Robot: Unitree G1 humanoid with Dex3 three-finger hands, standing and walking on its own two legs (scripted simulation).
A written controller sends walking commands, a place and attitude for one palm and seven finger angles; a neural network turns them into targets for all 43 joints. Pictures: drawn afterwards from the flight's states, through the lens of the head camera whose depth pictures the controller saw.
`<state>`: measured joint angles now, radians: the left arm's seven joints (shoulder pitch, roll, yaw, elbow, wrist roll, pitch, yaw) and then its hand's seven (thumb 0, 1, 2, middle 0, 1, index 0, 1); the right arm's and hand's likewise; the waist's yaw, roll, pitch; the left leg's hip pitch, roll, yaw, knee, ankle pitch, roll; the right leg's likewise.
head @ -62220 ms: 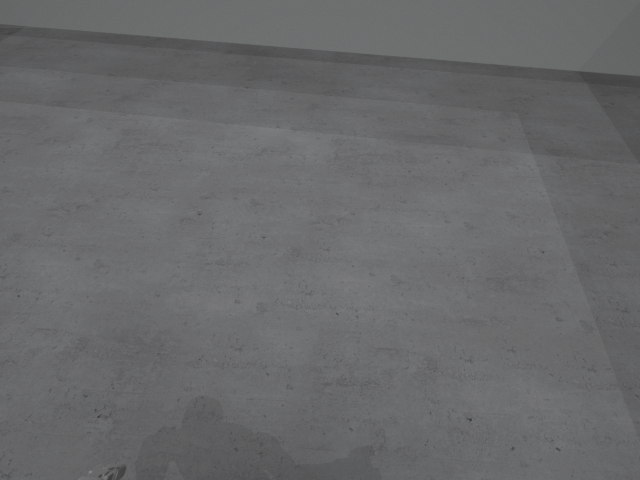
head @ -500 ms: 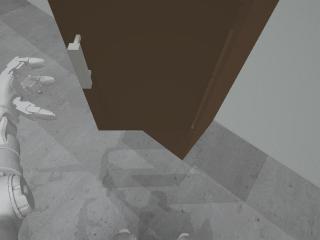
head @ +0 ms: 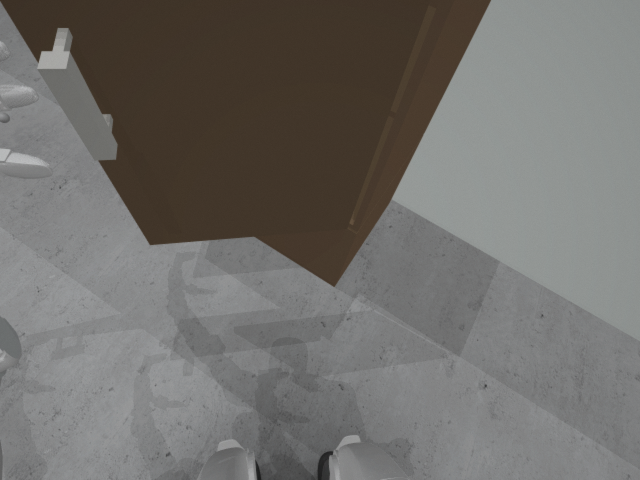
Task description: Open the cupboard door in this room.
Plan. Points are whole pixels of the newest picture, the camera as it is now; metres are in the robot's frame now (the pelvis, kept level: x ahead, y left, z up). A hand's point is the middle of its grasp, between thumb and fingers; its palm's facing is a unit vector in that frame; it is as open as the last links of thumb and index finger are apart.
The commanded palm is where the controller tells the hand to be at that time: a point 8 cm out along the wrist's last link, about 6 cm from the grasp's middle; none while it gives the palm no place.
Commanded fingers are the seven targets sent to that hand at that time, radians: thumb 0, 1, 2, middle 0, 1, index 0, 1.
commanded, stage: move the hooked fingers beside the handle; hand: left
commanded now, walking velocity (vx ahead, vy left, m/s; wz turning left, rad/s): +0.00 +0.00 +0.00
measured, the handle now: (85, 98) +0.55 +0.23 +0.10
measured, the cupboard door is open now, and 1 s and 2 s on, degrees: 41 41 41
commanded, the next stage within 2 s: slide the fingers in behind the handle in 0.72 s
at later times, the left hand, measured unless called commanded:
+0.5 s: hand (2, 133) +0.48 +0.29 +0.11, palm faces +0.06 -1.00 +0.00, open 14.0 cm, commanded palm +0.47 +0.33 +0.10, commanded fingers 0.00 -0.50 0.30 -0.30 -1.20 -0.30 -1.20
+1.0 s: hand (12, 133) +0.49 +0.29 +0.11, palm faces +0.06 -1.00 +0.01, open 14.0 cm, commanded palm +0.47 +0.32 +0.10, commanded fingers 0.00 -0.50 0.30 -0.30 -1.20 -0.30 -1.20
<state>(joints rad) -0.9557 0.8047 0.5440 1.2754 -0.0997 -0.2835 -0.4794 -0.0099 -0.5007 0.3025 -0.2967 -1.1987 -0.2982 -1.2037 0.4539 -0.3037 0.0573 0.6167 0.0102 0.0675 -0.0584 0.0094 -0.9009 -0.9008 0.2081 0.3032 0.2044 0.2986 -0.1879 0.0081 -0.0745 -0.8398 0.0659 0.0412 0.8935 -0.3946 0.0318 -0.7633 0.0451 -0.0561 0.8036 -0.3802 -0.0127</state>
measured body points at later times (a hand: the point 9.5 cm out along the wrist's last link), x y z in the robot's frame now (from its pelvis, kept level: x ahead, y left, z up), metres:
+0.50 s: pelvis +0.01 +0.00 +0.00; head +0.12 +0.04 +0.43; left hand +0.48 +0.35 +0.11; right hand +0.04 -0.27 -0.10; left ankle +0.01 +0.10 -0.69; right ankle -0.01 -0.12 -0.69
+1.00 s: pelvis +0.00 +0.00 +0.00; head +0.12 +0.03 +0.43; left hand +0.48 +0.34 +0.11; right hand -0.01 -0.28 -0.10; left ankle +0.01 +0.10 -0.69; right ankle -0.01 -0.12 -0.69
